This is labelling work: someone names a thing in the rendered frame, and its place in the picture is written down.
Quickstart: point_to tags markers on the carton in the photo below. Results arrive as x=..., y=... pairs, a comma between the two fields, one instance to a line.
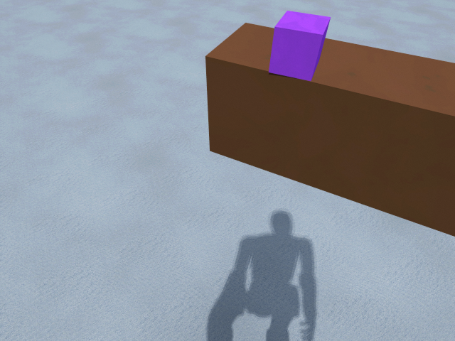
x=297, y=44

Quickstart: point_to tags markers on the pedestal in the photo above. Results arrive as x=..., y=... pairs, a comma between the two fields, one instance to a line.
x=373, y=126

